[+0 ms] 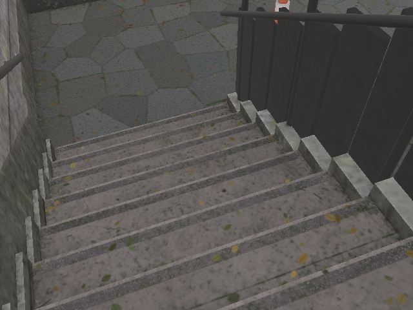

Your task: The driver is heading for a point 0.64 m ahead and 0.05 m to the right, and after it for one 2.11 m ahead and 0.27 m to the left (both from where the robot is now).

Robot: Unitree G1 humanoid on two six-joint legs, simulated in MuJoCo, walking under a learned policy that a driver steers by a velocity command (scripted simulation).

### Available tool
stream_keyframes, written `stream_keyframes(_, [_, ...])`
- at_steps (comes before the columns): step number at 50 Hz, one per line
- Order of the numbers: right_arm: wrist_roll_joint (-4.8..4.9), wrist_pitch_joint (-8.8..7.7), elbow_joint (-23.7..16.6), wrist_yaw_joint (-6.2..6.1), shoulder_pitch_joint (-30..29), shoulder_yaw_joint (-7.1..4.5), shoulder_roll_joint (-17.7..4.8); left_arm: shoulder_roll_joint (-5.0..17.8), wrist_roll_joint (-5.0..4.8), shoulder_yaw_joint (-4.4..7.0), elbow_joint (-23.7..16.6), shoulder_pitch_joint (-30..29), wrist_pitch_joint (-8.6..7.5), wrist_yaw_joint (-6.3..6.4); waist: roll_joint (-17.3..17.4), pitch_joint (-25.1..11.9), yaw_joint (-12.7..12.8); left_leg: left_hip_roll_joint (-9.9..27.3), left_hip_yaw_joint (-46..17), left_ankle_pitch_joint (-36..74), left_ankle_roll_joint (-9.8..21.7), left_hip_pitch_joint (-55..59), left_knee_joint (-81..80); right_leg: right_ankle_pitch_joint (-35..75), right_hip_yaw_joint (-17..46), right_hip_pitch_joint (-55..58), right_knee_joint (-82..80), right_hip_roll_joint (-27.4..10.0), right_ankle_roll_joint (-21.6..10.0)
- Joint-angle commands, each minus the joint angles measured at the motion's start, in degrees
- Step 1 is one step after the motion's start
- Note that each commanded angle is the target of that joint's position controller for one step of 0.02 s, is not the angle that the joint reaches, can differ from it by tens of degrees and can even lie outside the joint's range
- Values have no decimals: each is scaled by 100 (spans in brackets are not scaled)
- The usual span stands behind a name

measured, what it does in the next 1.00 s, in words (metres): goes down, turning right: left foot 0.15 m lower, then right foot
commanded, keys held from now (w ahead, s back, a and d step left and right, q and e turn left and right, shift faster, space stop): w+e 0.36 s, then w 0.44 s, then w+q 0.20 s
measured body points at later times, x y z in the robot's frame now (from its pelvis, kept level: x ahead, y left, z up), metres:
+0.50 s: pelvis +0.28 +0.02 -0.17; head +0.28 +0.02 +0.28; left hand +0.29 +0.25 -0.31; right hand +0.35 -0.24 -0.28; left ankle +0.36 +0.10 -0.91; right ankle +0.10 -0.10 -0.71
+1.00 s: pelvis +0.51 -0.04 -0.21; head +0.52 -0.05 +0.24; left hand +0.80 +0.05 -0.29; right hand +0.30 -0.18 -0.35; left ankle +0.36 +0.11 -0.90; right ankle +0.52 -0.18 -0.91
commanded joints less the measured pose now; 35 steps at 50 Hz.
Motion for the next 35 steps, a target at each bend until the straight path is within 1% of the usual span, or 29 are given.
stream_keyframes(1, [220,-180,-349,479,846,-47,-458,2052,62,657,1032,4220,35,-30,-736,-2932,1473,-676,-1112,184,109,-3814,4195,5219,1840,6836,1818,-982,-1764])
stream_keyframes(2, [527,-419,-1048,450,-888,-120,-663,1772,-126,628,1253,4465,-19,-54,-750,-1891,2030,-952,-1450,344,158,-5712,4876,2245,3106,6393,763,-1245,-2039])
stream_keyframes(3, [625,-549,-1424,284,-2111,-124,-747,1380,-315,544,1066,3711,-146,-31,-486,-588,2066,-524,-1692,658,354,-6621,4895,364,2860,4966,438,-1161,-1717])
stream_keyframes(4, [474,-585,-1419,186,-2064,-130,-881,770,-190,329,849,3134,-141,-63,404,-247,1667,-198,-2096,1468,530,-6189,3802,-392,2810,3553,423,-1039,-1542])
stream_keyframes(5, [508,-562,-1450,79,-1932,-209,-971,574,18,200,731,2752,-147,-133,405,76,1146,-129,-2234,1949,629,-5556,3441,-210,3094,2060,339,-1143,-1857])
stream_keyframes(6, [328,-490,-1434,1,-1736,-113,-620,48,20,-60,522,2083,-263,-87,818,298,591,136,-2678,3474,860,-4664,1646,-231,2728,639,157,-1028,-1546])
stream_keyframes(7, [262,-393,-1295,-11,-1615,-66,-314,285,-119,-11,193,1288,-359,-52,501,542,429,111,-2488,3663,891,-3863,976,-392,2301,-636,-278,-854,-1661])
stream_keyframes(8, [226,-308,-1328,21,-1675,-101,-497,244,-224,-72,101,1296,-369,6,261,550,443,-38,-2306,3743,796,-3710,475,-1022,2313,-1142,-400,-703,-1799])
stream_keyframes(10, [94,-205,-1318,173,-1334,35,-351,364,-13,-145,119,1437,-406,64,170,288,289,-222,-2108,4956,761,-3104,439,-966,1952,-1970,375,-128,-1623])
stream_keyframes(11, [21,-235,-1394,263,-1438,58,-434,392,55,-159,9,1545,-429,126,321,129,445,-380,-1976,5548,719,-3124,-43,-843,1664,-1924,686,239,-1546])
stream_keyframes(12, [42,-240,-1579,272,-2000,117,-458,117,119,-239,165,1892,-460,203,407,176,754,-158,-2533,6671,621,-3952,-658,-1198,2112,-1278,1169,134,-1470])
stream_keyframes(13, [98,-230,-1589,280,-2218,105,-619,266,-5,-210,177,2106,-456,243,702,171,892,-210,-2419,7424,546,-3788,-1550,-1622,1934,-1254,1420,307,-1335])
stream_keyframes(14, [209,-188,-1676,262,-2396,139,-630,443,40,-216,125,2139,-425,261,581,199,907,-295,-2241,7903,507,-2953,-2288,-2417,1860,-1863,1604,453,-1177])
stream_keyframes(16, [269,-65,-1978,275,-2830,95,-719,784,107,-164,-31,2074,-326,146,262,298,922,-581,-1840,7214,362,-1877,-2274,-3089,2010,-2630,1735,523,-1162])
stream_keyframes(17, [220,-23,-2101,301,-2991,74,-800,742,143,-183,-62,2175,-324,80,250,386,920,-622,-1856,6766,347,-1730,-2252,-3291,2305,-2573,1891,489,-1175])
stream_keyframes(19, [142,-24,-2186,266,-2961,-10,-1010,713,8,-139,-129,2412,-317,115,163,559,1057,-579,-2092,6159,523,-2379,-3411,-2902,2935,-1060,2638,351,-1157])
stream_keyframes(21, [246,-38,-2019,243,-2828,-115,-1128,855,-84,-97,-65,2318,-187,170,215,632,1028,-476,-2145,6457,815,-2444,-4573,-2664,3205,-19,3454,311,-1028])
stream_keyframes(22, [357,-141,-1777,205,-2087,-283,-1357,934,-15,-119,-141,2103,-84,80,306,319,642,-547,-1868,6477,996,-1243,-4825,-1721,2894,-253,4233,461,-834])
stream_keyframes(23, [457,-270,-1264,209,-547,-556,-1836,816,168,-147,-127,2144,-105,-147,610,-333,47,-285,-1898,7162,1447,880,-3896,-528,2265,-1354,5857,828,-348])
stream_keyframes(24, [438,-217,-1095,418,299,-630,-2092,-6,-14,-193,468,4000,-123,-311,2270,-1869,476,878,-2961,10228,2765,3330,-2336,-4640,985,-3105,8543,1694,317])
stream_keyframes(25, [411,-168,-1289,604,157,-661,-2291,194,-197,-225,-64,3631,-136,-313,1931,-1816,226,1466,-4646,9506,3247,3598,-2641,-5179,911,-4853,10522,1833,433])
stream_keyframes(26, [347,-159,-1210,658,-229,-744,-2260,585,-253,-116,-443,2538,-184,-192,1520,-578,49,1817,-5488,6236,3253,2713,-3314,-4483,923,-6498,10686,1357,484])
stream_keyframes(27, [401,-198,-1243,637,-564,-531,-1582,728,-210,-72,-574,1764,-180,25,676,-42,128,1525,-5003,4349,2833,1315,-3726,-3538,996,-6487,10238,975,355])
stream_keyframes(28, [358,-244,-1328,622,-887,-275,-824,609,-190,-127,-545,1772,-132,142,338,20,426,1291,-4495,4392,2668,121,-3961,-2554,1217,-5637,9599,685,220])
stream_keyframes(29, [216,-233,-1265,501,-1210,-114,-433,203,-137,-306,-550,1874,-64,127,254,382,889,1130,-4149,4154,2511,-1169,-4255,-1485,1600,-4836,8516,136,2])
stream_keyframes(30, [215,-294,-1161,412,-1368,-148,-495,-5,-52,-360,-541,1790,14,84,566,828,980,725,-3806,3444,2440,-2060,-4590,-1290,1424,-4589,7993,7,-108])
stream_keyframes(31, [232,-464,-1125,254,-1594,-92,-335,25,140,-375,-543,1718,-15,-5,390,822,970,99,-3266,3259,2169,-2315,-4442,-99,1315,-4382,6230,-41,-206])
stream_keyframes(33, [327,-698,-975,180,-1187,-113,-555,353,12,-247,-689,693,-69,-140,595,456,481,-290,-2466,3634,2176,-3255,-4574,1603,540,-2754,3814,43,-107])
stream_keyframes(35, [295,-702,-660,269,-739,-114,-1026,287,-40,-263,-924,104,-12,-236,1020,409,561,54,-2803,4614,2125,-3315,-4727,1500,352,-2226,3840,138,63])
